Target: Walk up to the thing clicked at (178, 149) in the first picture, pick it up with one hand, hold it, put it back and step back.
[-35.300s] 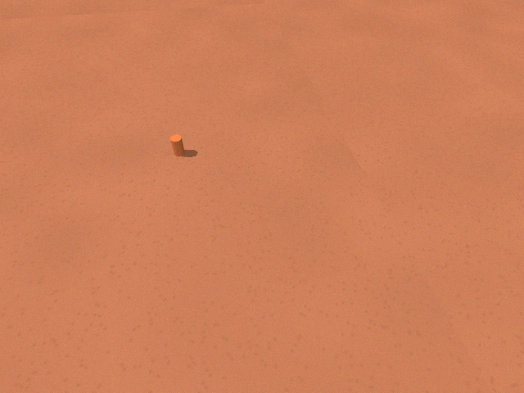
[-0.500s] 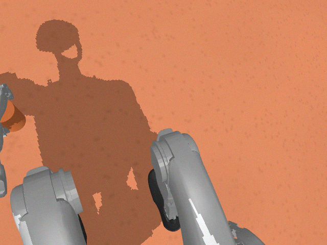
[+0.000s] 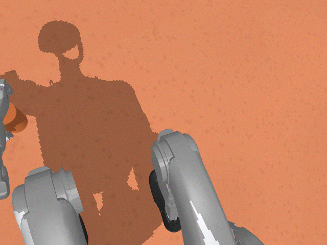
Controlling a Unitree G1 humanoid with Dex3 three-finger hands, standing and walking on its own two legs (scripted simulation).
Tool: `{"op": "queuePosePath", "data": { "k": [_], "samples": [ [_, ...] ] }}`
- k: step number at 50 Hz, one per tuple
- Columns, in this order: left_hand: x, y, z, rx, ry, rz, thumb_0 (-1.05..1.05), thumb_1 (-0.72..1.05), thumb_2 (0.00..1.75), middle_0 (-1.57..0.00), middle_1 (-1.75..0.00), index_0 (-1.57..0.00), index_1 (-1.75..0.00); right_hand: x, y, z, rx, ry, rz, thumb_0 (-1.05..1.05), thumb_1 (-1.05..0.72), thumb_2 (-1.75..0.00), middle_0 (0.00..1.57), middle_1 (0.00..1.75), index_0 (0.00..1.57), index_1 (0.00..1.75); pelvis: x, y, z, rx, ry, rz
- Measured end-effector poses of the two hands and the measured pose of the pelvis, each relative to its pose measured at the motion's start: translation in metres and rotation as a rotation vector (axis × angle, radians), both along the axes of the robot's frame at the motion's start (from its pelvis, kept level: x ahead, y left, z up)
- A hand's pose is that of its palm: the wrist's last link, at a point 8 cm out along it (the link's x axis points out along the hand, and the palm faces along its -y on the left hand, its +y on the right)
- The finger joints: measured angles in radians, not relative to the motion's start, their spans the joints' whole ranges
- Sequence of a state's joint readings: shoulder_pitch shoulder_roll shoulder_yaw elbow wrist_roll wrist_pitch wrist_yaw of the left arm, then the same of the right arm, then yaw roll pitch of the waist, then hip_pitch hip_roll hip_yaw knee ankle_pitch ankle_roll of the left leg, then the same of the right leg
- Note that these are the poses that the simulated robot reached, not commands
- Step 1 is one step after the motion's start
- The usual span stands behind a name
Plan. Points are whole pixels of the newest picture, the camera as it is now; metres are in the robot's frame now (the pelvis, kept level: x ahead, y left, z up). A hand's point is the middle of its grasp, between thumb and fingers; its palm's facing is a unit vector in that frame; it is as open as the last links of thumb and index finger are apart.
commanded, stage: open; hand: left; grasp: from above
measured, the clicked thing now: (8, 117) +0.46 +0.25 -0.25
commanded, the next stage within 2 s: withdraw in 0.12 s
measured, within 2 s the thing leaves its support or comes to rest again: neither
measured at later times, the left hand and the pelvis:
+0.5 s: hand out of the picture +0.47 +0.28 -0.17, palm faces -0.32 -0.11 -0.94, open 13.4 cm; pelvis +0.00 +0.00 +0.01, yaw +1 degrees
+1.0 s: hand out of the picture +0.41 +0.27 -0.03, palm faces -0.49 -0.08 -0.87, open 13.4 cm; pelvis -0.02 -0.01 +0.10, yaw +6 degrees
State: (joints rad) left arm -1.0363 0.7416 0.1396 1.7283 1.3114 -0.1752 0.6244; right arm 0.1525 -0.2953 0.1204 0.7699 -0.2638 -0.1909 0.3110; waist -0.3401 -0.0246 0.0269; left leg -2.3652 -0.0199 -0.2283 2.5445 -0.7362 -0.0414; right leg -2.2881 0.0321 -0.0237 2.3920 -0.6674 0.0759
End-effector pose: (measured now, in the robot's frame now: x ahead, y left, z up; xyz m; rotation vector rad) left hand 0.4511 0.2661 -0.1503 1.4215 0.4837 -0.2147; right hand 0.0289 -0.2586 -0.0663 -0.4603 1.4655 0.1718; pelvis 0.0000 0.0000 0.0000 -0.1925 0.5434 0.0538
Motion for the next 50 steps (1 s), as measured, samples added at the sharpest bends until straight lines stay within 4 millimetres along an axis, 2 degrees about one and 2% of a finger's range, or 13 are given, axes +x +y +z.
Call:
{"op": "queuePosePath", "data": {
  "k": [15,20,25,31,36,39,42,45,50],
  "samples": [
    [0.0,0.001,-0.001,0.007,0.005,0.001,0.0,-0.27,0.9,-0.28,-0.93,-0.28,-0.92,-0.007,-0.006,0.004,-0.02,0.015,-0.004,0.0,-0.91,-0.9,0.2,0.3,0.2,0.3,-0.001,-0.001,0.0,0.002,-0.002,-0.001],
    [0.005,0.005,0.008,0.009,-0.036,0.01,0.0,-0.35,0.9,-0.24,-0.93,-0.24,-0.92,-0.006,-0.006,0.004,-0.014,0.011,-0.018,0.0,-0.92,-0.9,0.2,0.3,0.2,0.3,0.0,-0.001,0.001,0.003,0.003,0.0],
    [0.012,0.012,0.041,0.046,-0.115,0.007,0.0,-0.41,0.92,-0.21,-0.92,-0.2,-0.92,0.002,-0.006,0.002,0.004,-0.007,-0.076,0.0,-0.92,-0.9,0.2,0.3,0.2,0.3,0.003,-0.001,0.009,0.011,0.039,0.006],
    [0.008,0.024,0.104,0.109,-0.116,0.049,0.0,-0.44,0.93,-0.2,-0.91,-0.18,-0.92,0.029,-0.007,0.004,0.038,-0.061,-0.132,0.0,-0.93,-0.9,0.2,0.3,0.2,0.3,0.002,-0.002,0.033,0.039,0.068,0.022],
    [0.0,0.029,0.156,0.116,-0.052,0.073,0.0,-0.46,0.95,-0.2,-0.91,-0.18,-0.93,0.052,-0.009,0.02,0.042,-0.133,-0.15,0.0,-0.93,-0.91,0.2,0.3,0.2,0.3,-0.004,-0.005,0.061,0.061,0.066,0.034],
    [-0.008,0.027,0.179,0.104,-0.002,0.059,0.0,-0.46,0.95,-0.21,-0.9,-0.18,-0.93,0.062,-0.011,0.035,0.025,-0.17,-0.145,0.0,-0.93,-0.91,0.2,0.3,0.2,0.3,-0.008,-0.007,0.077,0.071,0.056,0.04],
    [-0.017,0.023,0.188,0.082,0.049,0.034,0.0,-0.46,0.95,-0.21,-0.9,-0.19,-0.92,0.067,-0.016,0.05,-0.009,-0.194,-0.129,0.0,-0.93,-0.91,0.2,0.3,0.2,0.3,-0.012,-0.01,0.09,0.078,0.047,0.046],
    [-0.025,0.017,0.189,0.06,0.07,-0.008,0.0,-0.45,0.95,-0.22,-0.89,-0.2,-0.92,0.068,-0.023,0.063,-0.05,-0.203,-0.107,0.0,-0.93,-0.91,0.2,0.3,0.2,0.3,-0.015,-0.012,0.098,0.082,0.041,0.05],
    [-0.032,0.01,0.175,0.049,0.065,-0.067,0.0,-0.43,0.94,-0.24,-0.88,-0.21,-0.91,0.062,-0.034,0.07,-0.115,-0.201,-0.078,0.0,-0.93,-0.91,0.2,0.3,0.2,0.3,-0.02,-0.014,0.095,0.083,0.035,0.054]
  ]
}}
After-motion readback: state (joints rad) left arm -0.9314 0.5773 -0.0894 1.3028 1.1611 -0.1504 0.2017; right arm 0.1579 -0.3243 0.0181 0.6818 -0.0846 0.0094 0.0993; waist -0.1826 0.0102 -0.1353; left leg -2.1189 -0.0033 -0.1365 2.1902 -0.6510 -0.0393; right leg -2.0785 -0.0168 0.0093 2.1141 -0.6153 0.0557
